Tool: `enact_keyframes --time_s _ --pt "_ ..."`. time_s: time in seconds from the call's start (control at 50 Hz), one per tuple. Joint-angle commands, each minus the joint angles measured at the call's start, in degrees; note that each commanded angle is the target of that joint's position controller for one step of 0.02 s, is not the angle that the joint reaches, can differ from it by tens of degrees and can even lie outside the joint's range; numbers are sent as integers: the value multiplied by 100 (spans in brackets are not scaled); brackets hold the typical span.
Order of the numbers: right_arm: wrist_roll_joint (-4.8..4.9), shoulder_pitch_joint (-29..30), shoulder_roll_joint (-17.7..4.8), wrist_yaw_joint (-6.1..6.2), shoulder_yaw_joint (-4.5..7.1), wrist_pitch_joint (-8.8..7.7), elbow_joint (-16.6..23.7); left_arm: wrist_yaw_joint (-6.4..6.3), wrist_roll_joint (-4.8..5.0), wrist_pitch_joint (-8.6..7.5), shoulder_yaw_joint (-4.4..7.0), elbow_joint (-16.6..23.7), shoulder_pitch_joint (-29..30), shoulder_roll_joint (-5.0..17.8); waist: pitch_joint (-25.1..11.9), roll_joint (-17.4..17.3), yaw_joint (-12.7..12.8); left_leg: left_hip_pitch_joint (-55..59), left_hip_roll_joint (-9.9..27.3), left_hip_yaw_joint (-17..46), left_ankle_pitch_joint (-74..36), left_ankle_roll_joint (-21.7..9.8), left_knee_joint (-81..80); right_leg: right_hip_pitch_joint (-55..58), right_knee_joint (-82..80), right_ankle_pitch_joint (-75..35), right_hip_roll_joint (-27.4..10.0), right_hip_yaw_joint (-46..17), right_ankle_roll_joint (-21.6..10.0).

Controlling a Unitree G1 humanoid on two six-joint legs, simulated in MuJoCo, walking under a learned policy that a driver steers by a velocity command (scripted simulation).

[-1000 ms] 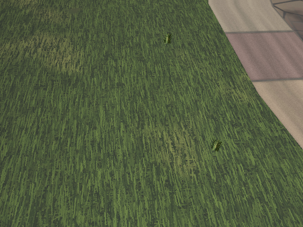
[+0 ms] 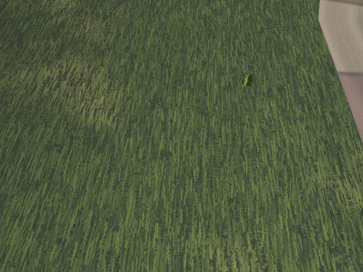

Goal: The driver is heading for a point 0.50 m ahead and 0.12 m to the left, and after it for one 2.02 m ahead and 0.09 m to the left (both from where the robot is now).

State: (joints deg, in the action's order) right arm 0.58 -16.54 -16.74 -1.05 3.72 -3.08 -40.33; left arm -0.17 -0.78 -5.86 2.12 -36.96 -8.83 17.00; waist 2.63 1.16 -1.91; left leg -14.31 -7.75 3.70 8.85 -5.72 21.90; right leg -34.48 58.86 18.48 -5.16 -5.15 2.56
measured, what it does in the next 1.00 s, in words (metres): walks ahead, turning left: right foot, then left foot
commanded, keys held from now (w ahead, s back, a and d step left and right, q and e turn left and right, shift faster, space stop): w+q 0.20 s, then q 0.80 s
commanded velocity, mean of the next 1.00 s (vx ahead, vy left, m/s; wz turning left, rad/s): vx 0.21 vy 0.00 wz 0.59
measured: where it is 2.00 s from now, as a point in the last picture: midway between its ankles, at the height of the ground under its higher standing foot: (163, 229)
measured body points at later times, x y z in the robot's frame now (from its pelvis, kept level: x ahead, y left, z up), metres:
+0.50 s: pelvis +0.23 -0.06 +0.00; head +0.28 -0.06 +0.45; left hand +0.26 +0.24 -0.10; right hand +0.47 -0.28 -0.10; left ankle +0.24 +0.08 -0.67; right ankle +0.27 -0.16 -0.74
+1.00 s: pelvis +0.29 -0.02 +0.00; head +0.33 +0.02 +0.44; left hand +0.28 +0.31 -0.11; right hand +0.60 -0.16 -0.08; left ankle +0.29 +0.10 -0.74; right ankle +0.40 -0.13 -0.70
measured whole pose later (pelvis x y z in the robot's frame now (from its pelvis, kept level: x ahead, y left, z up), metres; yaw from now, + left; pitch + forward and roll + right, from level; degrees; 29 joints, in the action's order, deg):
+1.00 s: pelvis +0.29 -0.02 +0.00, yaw +36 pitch +3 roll -1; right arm 0.4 -9.3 -18.3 1.2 4.7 2.5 -33.3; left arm -0.7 -0.1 0.3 3.5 -42.1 -4.3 17.7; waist 3.6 0.6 -1.2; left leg -21.5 -4.3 7.5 8.3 -1.8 27.7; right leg -26.8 46.6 21.9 0.3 -4.7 4.6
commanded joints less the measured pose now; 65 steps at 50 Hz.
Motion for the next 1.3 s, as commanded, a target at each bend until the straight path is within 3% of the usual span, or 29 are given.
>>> enact_keyframes --time_s 0.02,0.12,0.2,0.22,0.24,0.26,0.28,0.3,0.32,0.38,0.48,0.66,0.68,0.7,0.72,0.74,0.76,0.78,0.8,0.86,1.02,1.08,1.1,1.12,1.14,1.16,1.18,1.24,1.3 --pt "46 275 -977 116 270 -70 424 -28 -44 26 58 303 6 308 -297 -335 141 -423 1257 1111 -1315 -1037 -839 380 -1122 -1015 110 262 208" --pt "112 -201 -975 167 273 53 258 59 109 -65 95 464 828 424 -384 -625 -241 -153 1229 1473 -231 -676 -424 905 -2649 -2102 519 160 194" --pt "89 -123 -833 171 250 92 292 92 155 -167 290 356 339 701 -466 -872 162 247 1355 2088 96 -394 347 1655 -3214 -1497 537 95 -179" --pt "66 -86 -628 167 188 83 343 51 70 -195 373 304 -73 850 -678 -821 403 89 1060 1889 -178 -160 1032 2385 -3378 -1542 311 -11 -384" --pt "-26 -124 -269 167 67 67 485 -8 -66 -207 469 304 -762 1209 -1426 -88 653 -472 643 1342 550 133 2680 3655 -3296 -1955 -755 -955 -773" --pt "98 -903 -96 183 -4 35 657 19 -177 -107 551 128 -1060 1594 -1974 1805 255 -2279 -21 627 2897 511 4381 5022 -3675 -1990 -2033 -3433 -1793" --pt "122 -987 -728 217 116 69 487 50 -25 -65 458 212 -946 1071 -1746 1254 332 -2807 459 762 2713 674 5189 4843 -3730 -1700 -2083 -3723 -1818" --pt "88 -449 -1016 228 213 146 529 22 2 -8 349 299 -726 702 -1225 694 483 -2879 610 668 2284 782 5463 4325 -3642 -2271 -1813 -2626 -1607" --pt "31 -134 -1010 251 243 222 590 20 -25 49 285 321 -469 558 -953 304 431 -2713 764 479 2023 864 5415 3760 -3608 -3104 -1526 -1761 -1458" --pt "73 -37 -639 232 227 402 684 2 -36 119 262 137 -131 517 -485 599 170 -2182 1007 111 1640 938 4696 2646 -3933 -3892 -955 -456 -1310" --pt "29 330 -383 171 148 508 873 -105 37 243 389 -104 48 821 -754 554 197 -1990 1132 -96 698 1004 3408 2862 -4226 -4043 -1149 210 -1546" --pt "39 926 -554 -97 276 583 1215 -36 314 408 501 -378 147 1127 -567 544 240 -901 908 -655 285 443 1089 3129 -3468 -3440 -1210 939 -1105" --pt "21 664 -641 -79 337 573 1148 -37 347 414 490 -411 141 1064 -673 433 89 -326 733 -744 -152 287 514 2985 -2906 -3566 -1017 1160 -912" --pt "-10 213 -1007 9 475 556 1067 -17 280 391 453 -498 -168 910 -958 -89 -57 738 853 -321 -1630 6 120 2416 -1912 -3114 -624 1433 -536" --pt "-85 -97 -1752 152 624 536 1160 8 -63 358 300 -219 -190 532 -1330 -1707 27 2239 2397 1786 -4605 -833 453 530 -8 398 89 1644 -9" --pt "-166 5 -1622 120 524 449 1254 26 -103 358 259 -158 -101 575 -2043 -1690 -88 2374 3166 2945 -4283 -1918 235 -234 1235 2257 605 564 163" --pt "-112 129 -1299 63 432 370 1228 38 55 400 346 -192 156 876 -1810 -941 -208 2037 2847 2380 -3816 -1694 125 -339 1481 1988 388 148 141" --pt "-36 369 -1124 72 379 320 1158 8 121 436 344 -180 241 842 -1390 -735 -32 1673 2459 1864 -3220 -1279 139 -391 1254 1562 273 124 73" --pt "30 583 -1029 92 354 329 1150 -57 68 472 340 -237 253 783 -1138 -466 71 1313 2185 1632 -2675 -984 68 -365 838 1211 204 121 79" --pt "-51 943 -1071 179 349 416 1211 -96 40 549 328 -261 139 696 -1018 -783 306 472 1848 1422 -2423 -866 -98 374 86 671 411 237 205" --pt "-16 937 -1136 241 397 510 1131 -13 100 549 283 -171 288 570 -1005 -1068 135 40 1652 2126 -565 -693 -97 1242 -1751 223 706 83 131" --pt "-10 1045 -823 239 250 544 1087 91 64 485 267 -296 -146 448 -1084 -1080 321 -96 1556 1951 -421 -377 312 2095 -3010 -637 567 340 -89" --pt "-43 764 -551 240 150 526 961 107 -38 468 244 -268 -137 428 -1042 -856 284 -319 1325 1748 73 -66 492 2514 -3561 -1092 298 132 -235" --pt "-178 358 -182 234 32 497 848 102 -180 458 235 -150 -21 680 -1025 224 -4 -653 723 1083 1247 346 1412 2765 -4064 -1579 -727 -1046 -575" --pt "-185 380 -362 252 94 460 973 113 -308 443 159 -159 399 675 -582 1260 -313 -633 485 593 2098 606 1441 1734 -4369 -1384 -1339 -2027 -1435" --pt "-241 482 -615 281 144 431 842 120 -266 400 65 41 861 355 -376 1033 -229 -163 790 609 1792 771 1597 1304 -4549 -653 -1131 -1911 -1508" --pt "-246 547 -593 271 161 404 746 119 -157 389 47 28 981 314 -296 861 -256 111 796 475 1096 788 1131 1269 -4422 -121 -703 -1470 -1179" --pt "-221 891 -415 249 127 339 686 20 58 468 165 -148 312 854 -101 888 88 239 570 -9 806 842 853 1367 -4503 1729 -253 -1407 -886" --pt "-108 764 -378 216 130 121 601 -42 118 528 190 -134 -146 889 -36 894 181 -75 475 -282 1281 702 949 1616 -4506 2110 -298 -1829 -1096"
